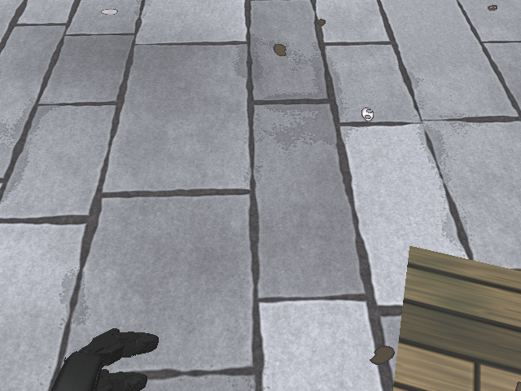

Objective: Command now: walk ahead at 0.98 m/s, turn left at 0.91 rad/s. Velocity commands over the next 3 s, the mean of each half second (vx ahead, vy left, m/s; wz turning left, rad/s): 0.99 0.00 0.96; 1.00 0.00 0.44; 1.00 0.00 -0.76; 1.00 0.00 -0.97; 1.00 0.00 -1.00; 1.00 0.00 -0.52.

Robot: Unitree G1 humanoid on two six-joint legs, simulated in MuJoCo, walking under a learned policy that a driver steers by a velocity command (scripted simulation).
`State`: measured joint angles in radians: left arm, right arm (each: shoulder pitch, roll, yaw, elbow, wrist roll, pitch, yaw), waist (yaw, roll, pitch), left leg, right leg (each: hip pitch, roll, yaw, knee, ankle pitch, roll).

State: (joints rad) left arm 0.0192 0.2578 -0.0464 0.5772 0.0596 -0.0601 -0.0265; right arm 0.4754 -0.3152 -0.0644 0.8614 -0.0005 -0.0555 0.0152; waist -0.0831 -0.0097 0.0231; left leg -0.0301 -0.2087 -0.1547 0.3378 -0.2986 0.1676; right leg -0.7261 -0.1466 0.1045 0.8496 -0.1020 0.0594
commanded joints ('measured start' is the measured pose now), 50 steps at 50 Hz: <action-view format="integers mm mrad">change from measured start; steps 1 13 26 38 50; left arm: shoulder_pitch -114 309 451 321 108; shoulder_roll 84 141 205 119 149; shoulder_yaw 19 103 114 73 83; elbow -82 93 253 91 68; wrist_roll -23 1 -28 13 -45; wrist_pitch -8 -17 -59 3 -1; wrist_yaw -3 47 43 21 -24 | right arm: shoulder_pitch -28 -261 -560 -176 -33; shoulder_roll -174 -102 -31 -88 -185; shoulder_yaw -47 -2 55 -6 -12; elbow -68 -172 -314 -124 -18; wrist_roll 10 -34 -31 -13 -44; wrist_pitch -25 16 48 -17 -62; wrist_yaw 2 28 87 -31 -42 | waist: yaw -15 138 63 149 103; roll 48 -29 -51 -109 109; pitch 71 -74 93 10 -39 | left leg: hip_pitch -262 -708 -539 -164 205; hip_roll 195 261 168 321 344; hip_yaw -226 58 382 -257 204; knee -166 1014 454 -119 -36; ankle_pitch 434 37 262 229 1364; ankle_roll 81 -65 16 189 -90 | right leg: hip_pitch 248 742 757 110 323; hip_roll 101 -175 -64 -21 229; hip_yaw -124 268 -411 -53 -260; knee -198 -597 -609 391 -254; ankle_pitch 206 -345 992 -278 123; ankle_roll -2 -161 -45 -4 -196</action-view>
